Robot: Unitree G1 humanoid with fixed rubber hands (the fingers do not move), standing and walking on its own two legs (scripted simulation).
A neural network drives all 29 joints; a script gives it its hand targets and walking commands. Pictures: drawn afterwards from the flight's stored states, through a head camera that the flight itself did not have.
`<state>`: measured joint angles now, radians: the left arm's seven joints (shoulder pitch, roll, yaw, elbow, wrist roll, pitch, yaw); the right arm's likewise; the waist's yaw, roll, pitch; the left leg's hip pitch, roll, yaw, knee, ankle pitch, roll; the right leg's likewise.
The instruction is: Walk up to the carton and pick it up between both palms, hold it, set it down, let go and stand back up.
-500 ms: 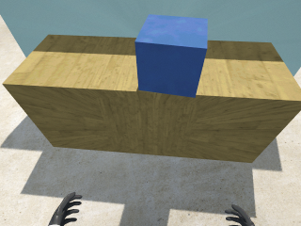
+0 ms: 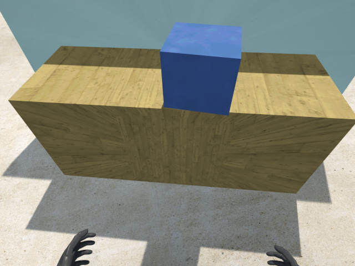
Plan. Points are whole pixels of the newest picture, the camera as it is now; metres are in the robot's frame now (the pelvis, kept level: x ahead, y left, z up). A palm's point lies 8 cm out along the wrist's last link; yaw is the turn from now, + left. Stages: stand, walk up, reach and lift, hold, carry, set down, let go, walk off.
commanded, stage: walk up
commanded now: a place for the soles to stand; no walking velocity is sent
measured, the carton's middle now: (201, 68) +0.82 -0.09 +0.00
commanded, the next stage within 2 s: none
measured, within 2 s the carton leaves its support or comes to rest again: neither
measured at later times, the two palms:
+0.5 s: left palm out of the picture +0.12 +0.26 -0.07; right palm out of the picture +0.13 -0.33 -0.12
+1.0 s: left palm (55, 242) +0.20 +0.33 -0.10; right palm (308, 258) +0.15 -0.27 -0.08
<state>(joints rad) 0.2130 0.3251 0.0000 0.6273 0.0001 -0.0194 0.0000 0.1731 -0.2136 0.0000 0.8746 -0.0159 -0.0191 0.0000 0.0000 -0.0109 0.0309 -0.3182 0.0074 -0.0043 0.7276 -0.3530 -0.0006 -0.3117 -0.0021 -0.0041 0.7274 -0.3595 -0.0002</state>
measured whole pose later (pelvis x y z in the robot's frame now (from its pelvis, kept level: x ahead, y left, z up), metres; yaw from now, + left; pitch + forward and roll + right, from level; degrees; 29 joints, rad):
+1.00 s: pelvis +0.12 +0.03 +0.00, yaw -4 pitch -3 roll -1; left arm 0.43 0.45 0.00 0.63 0.00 -0.07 -0.01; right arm 0.35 -0.34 0.00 0.83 -0.02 -0.07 0.02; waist 0.00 -0.07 0.03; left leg -0.35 0.02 0.12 0.75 -0.35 0.05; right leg -0.49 0.02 0.12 1.13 -0.45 -0.04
